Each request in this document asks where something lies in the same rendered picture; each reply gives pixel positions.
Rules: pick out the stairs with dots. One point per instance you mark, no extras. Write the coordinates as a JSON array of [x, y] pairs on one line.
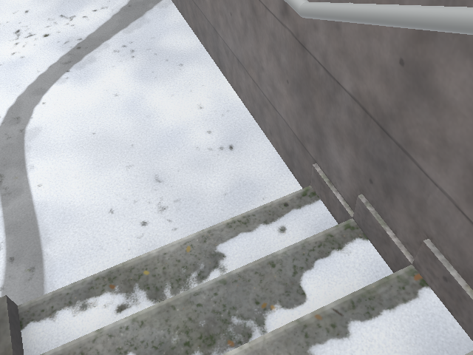
[[281, 279]]

